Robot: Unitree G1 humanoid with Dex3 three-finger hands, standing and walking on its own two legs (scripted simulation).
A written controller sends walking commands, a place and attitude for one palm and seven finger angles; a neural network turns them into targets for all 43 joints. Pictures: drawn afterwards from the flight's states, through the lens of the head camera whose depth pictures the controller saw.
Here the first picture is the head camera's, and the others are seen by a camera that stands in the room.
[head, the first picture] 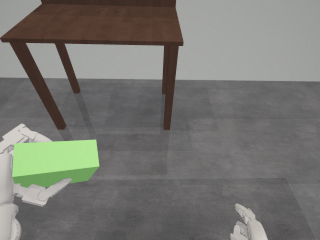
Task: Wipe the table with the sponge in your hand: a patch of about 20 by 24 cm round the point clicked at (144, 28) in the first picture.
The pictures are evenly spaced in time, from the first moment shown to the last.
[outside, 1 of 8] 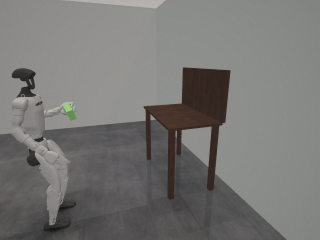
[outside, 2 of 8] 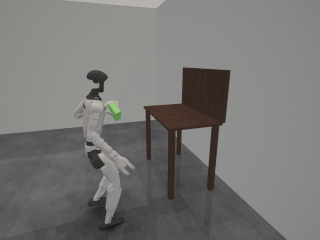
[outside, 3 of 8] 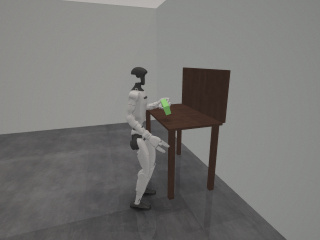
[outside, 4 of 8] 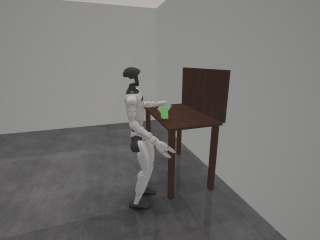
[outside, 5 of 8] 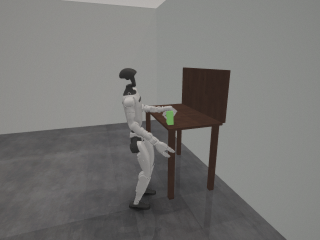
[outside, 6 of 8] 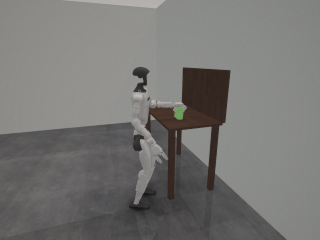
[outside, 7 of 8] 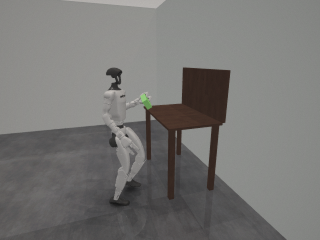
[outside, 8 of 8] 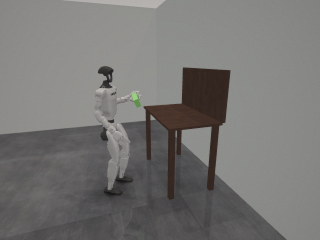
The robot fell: no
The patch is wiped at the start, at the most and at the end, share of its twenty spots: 0.00 1.00 1.00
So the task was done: yes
